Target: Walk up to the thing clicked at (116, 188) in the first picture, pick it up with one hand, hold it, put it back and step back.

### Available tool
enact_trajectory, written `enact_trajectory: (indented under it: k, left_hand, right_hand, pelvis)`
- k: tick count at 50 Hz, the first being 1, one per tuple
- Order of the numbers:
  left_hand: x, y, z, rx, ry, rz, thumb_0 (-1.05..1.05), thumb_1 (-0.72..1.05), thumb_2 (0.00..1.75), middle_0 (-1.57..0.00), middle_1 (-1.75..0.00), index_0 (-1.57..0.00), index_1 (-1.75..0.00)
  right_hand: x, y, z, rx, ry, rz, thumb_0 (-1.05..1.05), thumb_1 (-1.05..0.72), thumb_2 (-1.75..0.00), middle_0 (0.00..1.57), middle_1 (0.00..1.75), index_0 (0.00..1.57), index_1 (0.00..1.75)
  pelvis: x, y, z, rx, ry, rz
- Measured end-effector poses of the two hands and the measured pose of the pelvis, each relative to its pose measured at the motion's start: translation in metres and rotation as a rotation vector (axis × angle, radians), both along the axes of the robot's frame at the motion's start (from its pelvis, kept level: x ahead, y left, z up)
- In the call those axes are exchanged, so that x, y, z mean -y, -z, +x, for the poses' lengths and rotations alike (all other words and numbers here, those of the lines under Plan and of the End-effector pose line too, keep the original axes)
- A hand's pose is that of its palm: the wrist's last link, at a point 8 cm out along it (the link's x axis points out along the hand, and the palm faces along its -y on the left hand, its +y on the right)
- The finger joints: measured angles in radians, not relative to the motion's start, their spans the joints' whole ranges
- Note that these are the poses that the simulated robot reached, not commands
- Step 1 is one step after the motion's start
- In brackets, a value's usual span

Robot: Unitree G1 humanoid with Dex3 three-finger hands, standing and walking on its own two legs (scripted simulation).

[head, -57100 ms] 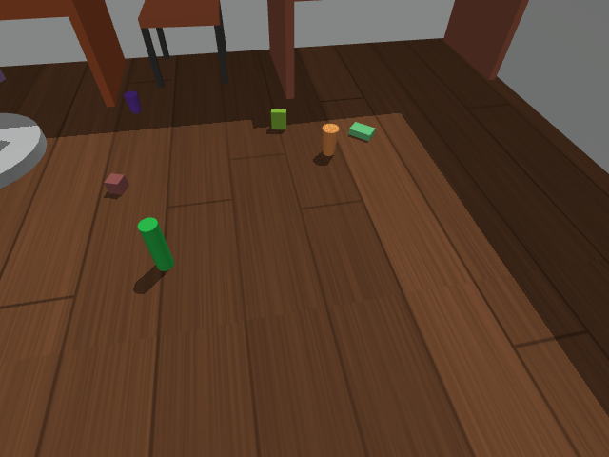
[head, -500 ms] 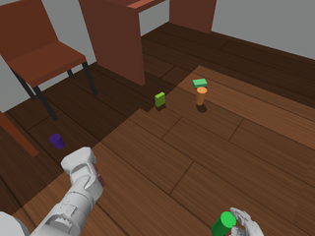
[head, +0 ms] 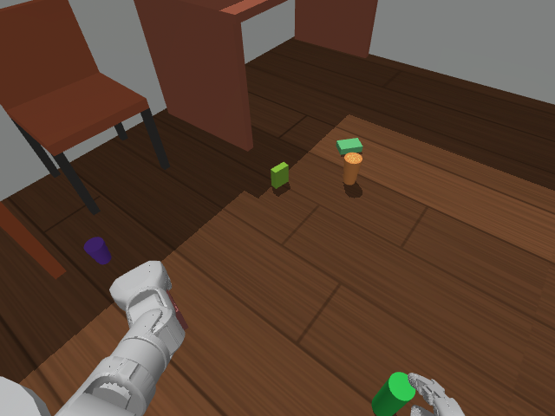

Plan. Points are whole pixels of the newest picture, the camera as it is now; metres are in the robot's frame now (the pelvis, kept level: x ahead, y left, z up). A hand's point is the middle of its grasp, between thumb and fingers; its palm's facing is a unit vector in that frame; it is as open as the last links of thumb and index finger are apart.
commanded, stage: crouch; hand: left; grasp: from above
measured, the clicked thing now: (157, 315) +0.30 +0.23 -0.09
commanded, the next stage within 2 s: lower in 1.80 s
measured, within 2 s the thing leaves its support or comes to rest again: neither
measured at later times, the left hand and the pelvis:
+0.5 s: hand (175, 335) +0.31 +0.23 -0.21, palm faces -0.37 -0.19 -0.91, open 9.7 cm; pelvis -0.03 +0.00 -0.08, yaw +0 degrees
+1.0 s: hand (196, 353) +0.35 +0.24 -0.44, palm faces -0.37 -0.24 -0.90, open 9.7 cm; pelvis -0.07 +0.00 -0.29, yaw -2 degrees
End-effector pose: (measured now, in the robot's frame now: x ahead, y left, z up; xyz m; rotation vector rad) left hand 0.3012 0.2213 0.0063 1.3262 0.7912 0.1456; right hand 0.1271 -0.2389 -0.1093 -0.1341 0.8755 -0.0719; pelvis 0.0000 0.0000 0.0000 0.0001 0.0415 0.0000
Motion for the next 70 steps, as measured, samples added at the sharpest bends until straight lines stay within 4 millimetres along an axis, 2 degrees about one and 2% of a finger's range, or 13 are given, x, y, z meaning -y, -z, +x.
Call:
enact_trajectory:
  k: [5, 10, 15, 18, 22, 26, 33, 39, 46, 51, 56, 63, 70]
  left_hand:
    - [0.002, 0.006, -0.001, -0.016, 0.008, 0.007, -0.01, 0.03, 0.42, -0.76, -0.49, -0.77, -0.47]
    - [0.002, 0.023, -0.004, -0.048, 0.024, 0.019, -0.01, 0.05, 0.41, -0.75, -0.50, -0.75, -0.47]
    - [0.000, 0.053, -0.006, -0.092, 0.041, 0.036, -0.01, 0.06, 0.40, -0.73, -0.51, -0.74, -0.48]
    - [-0.002, 0.079, -0.003, -0.099, 0.056, 0.045, -0.01, 0.07, 0.40, -0.73, -0.51, -0.74, -0.48]
    - [-0.004, 0.122, 0.006, -0.064, 0.068, 0.061, -0.01, 0.07, 0.40, -0.72, -0.51, -0.73, -0.48]
    - [-0.006, 0.167, 0.018, -0.019, 0.045, 0.073, -0.01, 0.06, 0.41, -0.73, -0.51, -0.74, -0.48]
    - [-0.013, 0.244, 0.042, 0.018, -0.041, 0.067, -0.01, 0.04, 0.42, -0.76, -0.49, -0.77, -0.46]
    - [-0.017, 0.298, 0.054, 0.010, -0.037, 0.039, -0.01, 0.03, 0.43, -0.76, -0.49, -0.77, -0.45]
    - [-0.020, 0.357, 0.055, -0.020, 0.026, 0.024, -0.01, 0.03, 0.43, -0.76, -0.48, -0.77, -0.45]
    - [-0.020, 0.395, 0.055, -0.024, 0.052, 0.023, -0.01, 0.03, 0.43, -0.76, -0.48, -0.77, -0.45]
    - [-0.020, 0.422, 0.059, -0.007, 0.057, 0.019, -0.01, 0.03, 0.43, -0.76, -0.48, -0.77, -0.45]
    - [-0.022, 0.447, 0.065, 0.009, 0.046, 0.024, -0.01, 0.03, 0.43, -0.76, -0.48, -0.77, -0.45]
    - [-0.025, 0.468, 0.068, -0.001, 0.035, 0.031, -0.01, 0.03, 0.43, -0.77, -0.48, -0.78, -0.45]
  right_hand:
    - [0.001, -0.001, -0.001, 0.002, -0.004, -0.001, 0.01, -0.89, -0.89, 0.20, 0.30, 0.20, 0.30]
    - [0.004, 0.000, -0.007, -0.011, -0.003, -0.011, 0.01, -0.88, -0.89, 0.20, 0.30, 0.20, 0.30]
    - [0.011, 0.007, -0.025, -0.062, 0.013, -0.037, 0.01, -0.87, -0.89, 0.20, 0.30, 0.20, 0.30]
    - [0.018, 0.019, -0.043, -0.112, 0.021, -0.066, 0.01, -0.87, -0.89, 0.20, 0.30, 0.20, 0.30]
    - [0.029, 0.049, -0.071, -0.188, 0.037, -0.107, 0.01, -0.87, -0.89, 0.20, 0.30, 0.20, 0.30]
    - [0.033, 0.089, -0.101, -0.271, 0.058, -0.129, 0.01, -0.87, -0.89, 0.20, 0.30, 0.20, 0.30]
    - [0.025, 0.167, -0.140, -0.377, 0.080, -0.116, 0.01, -0.88, -0.89, 0.20, 0.30, 0.20, 0.30]
    - [0.009, 0.225, -0.155, -0.417, 0.087, -0.072, 0.01, -0.88, -0.89, 0.20, 0.30, 0.20, 0.30]
    - [0.001, 0.277, -0.157, -0.423, 0.060, -0.058, 0.01, -0.88, -0.89, 0.20, 0.30, 0.20, 0.30]
    - [0.007, 0.306, -0.156, -0.429, 0.025, -0.076, 0.01, -0.88, -0.89, 0.20, 0.30, 0.20, 0.30]
    - [0.018, 0.325, -0.155, -0.433, -0.005, -0.104, 0.01, -0.89, -0.89, 0.20, 0.30, 0.20, 0.30]
    - [0.030, 0.343, -0.161, -0.440, -0.024, -0.135, 0.01, -0.89, -0.89, 0.20, 0.30, 0.20, 0.30]
    - [0.033, 0.362, -0.177, -0.467, -0.030, -0.129, 0.00, -0.90, -0.89, 0.20, 0.30, 0.20, 0.30]
  pelvis:
    - [0.001, 0.000, -0.001, -0.002, -0.004, 0.001]
    - [0.003, 0.002, -0.004, -0.018, -0.005, 0.002]
    - [0.003, 0.010, -0.009, -0.070, -0.008, -0.001]
    - [0.003, 0.023, -0.014, -0.132, -0.005, -0.004]
    - [0.001, 0.055, -0.025, -0.232, 0.003, -0.010]
    - [-0.002, 0.094, -0.036, -0.334, 0.005, -0.020]
    - [-0.005, 0.165, -0.053, -0.480, 0.009, -0.033]
    - [-0.005, 0.213, -0.064, -0.541, 0.015, -0.043]
    - [-0.005, 0.261, -0.070, -0.586, 0.012, -0.050]
    - [-0.003, 0.291, -0.072, -0.604, 0.010, -0.050]
    - [-0.001, 0.315, -0.075, -0.607, 0.014, -0.051]
    - [0.001, 0.341, -0.080, -0.605, 0.021, -0.055]
    - [0.000, 0.362, -0.084, -0.600, 0.024, -0.056]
